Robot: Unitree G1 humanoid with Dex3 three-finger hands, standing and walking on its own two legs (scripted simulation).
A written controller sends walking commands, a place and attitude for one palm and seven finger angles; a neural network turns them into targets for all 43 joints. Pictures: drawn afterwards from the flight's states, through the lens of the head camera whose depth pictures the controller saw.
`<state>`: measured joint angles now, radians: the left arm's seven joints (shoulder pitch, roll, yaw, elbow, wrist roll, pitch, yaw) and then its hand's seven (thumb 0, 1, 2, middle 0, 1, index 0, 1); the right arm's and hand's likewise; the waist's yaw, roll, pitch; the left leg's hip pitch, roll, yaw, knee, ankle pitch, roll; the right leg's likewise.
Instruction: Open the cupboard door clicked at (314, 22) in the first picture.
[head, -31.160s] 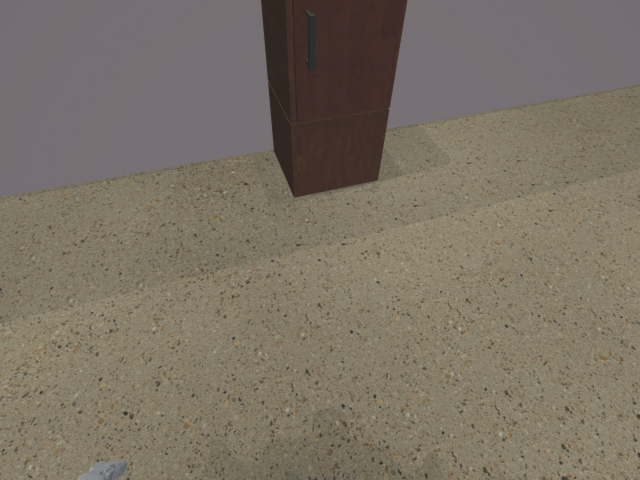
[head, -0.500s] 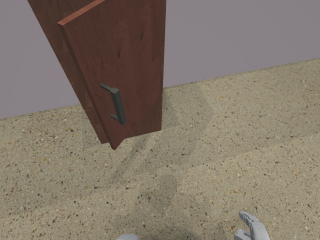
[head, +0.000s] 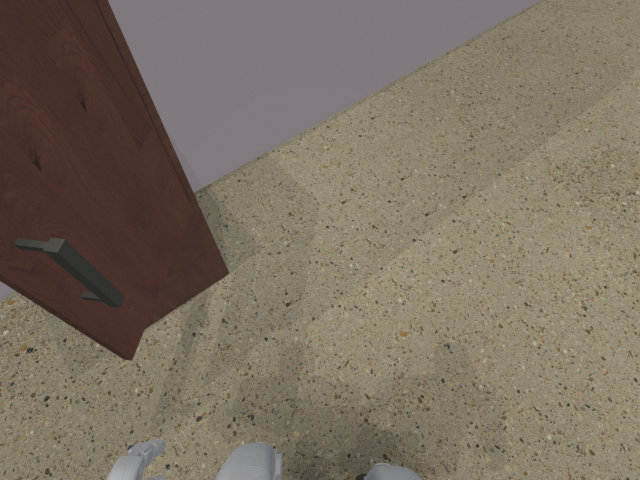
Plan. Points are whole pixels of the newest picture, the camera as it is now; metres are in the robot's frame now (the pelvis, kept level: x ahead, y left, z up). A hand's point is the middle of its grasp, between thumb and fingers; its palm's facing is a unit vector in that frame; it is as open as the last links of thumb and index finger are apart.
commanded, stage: walk to a spot facing it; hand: left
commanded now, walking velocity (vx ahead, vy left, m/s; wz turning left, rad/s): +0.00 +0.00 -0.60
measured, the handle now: (75, 275) +0.37 +0.37 -0.03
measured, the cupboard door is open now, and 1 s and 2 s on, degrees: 43 43 43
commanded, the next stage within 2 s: turn to face it in 1.98 s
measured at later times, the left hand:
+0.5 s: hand (222, 410) +0.21 +0.16 -0.15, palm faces -0.32 -0.92 -0.23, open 7.4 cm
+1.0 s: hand (264, 362) +0.29 +0.11 -0.17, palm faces -0.53 -0.83 -0.17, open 7.4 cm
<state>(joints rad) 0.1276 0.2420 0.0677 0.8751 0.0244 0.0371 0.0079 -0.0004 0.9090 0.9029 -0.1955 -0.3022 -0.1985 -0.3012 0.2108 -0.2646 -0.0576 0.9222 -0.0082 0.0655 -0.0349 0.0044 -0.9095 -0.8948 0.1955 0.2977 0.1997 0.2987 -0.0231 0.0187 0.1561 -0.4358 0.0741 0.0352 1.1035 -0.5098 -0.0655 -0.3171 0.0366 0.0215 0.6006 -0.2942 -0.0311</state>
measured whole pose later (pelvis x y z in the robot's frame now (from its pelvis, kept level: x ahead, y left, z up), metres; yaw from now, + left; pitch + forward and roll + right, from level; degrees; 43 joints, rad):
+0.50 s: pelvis +0.04 +0.00 +0.00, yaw -19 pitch +1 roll -1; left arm 0.12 0.24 0.08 0.88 0.02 0.06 -0.04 0.00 0.91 0.90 -0.19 -0.30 -0.20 -0.30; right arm 0.28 -0.20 -0.03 0.89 -0.03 0.01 -0.03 0.00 -0.90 -0.89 0.20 0.30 0.21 0.30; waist -0.02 0.03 0.11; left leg -0.22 0.16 0.19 0.57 -0.35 -0.04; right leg -0.34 -0.01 -0.08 0.67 -0.38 0.02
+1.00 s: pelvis +0.17 -0.05 +0.00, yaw -36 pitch +2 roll -1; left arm 0.29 0.23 0.09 1.01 0.03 0.02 -0.04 0.01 0.91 0.90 -0.20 -0.30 -0.20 -0.30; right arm 0.23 -0.18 -0.02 0.86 -0.04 -0.07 -0.02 0.00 -0.91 -0.89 0.20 0.30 0.20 0.30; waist 0.02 -0.05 0.06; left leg -0.27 0.06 0.12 0.57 -0.32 0.01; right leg -0.43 0.01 0.01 1.13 -0.41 -0.03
